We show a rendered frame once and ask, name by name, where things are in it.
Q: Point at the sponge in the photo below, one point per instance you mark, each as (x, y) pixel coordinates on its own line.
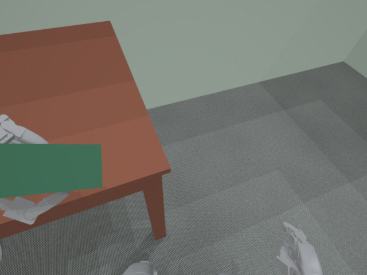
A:
(30, 169)

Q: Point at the left robot hand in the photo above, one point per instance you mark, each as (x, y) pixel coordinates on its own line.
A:
(23, 209)

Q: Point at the table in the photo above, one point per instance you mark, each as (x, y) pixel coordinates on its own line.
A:
(73, 85)

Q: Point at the right robot hand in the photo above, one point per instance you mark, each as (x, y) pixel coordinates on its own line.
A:
(302, 260)

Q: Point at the left robot thigh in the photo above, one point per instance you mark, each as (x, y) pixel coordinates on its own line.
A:
(140, 268)

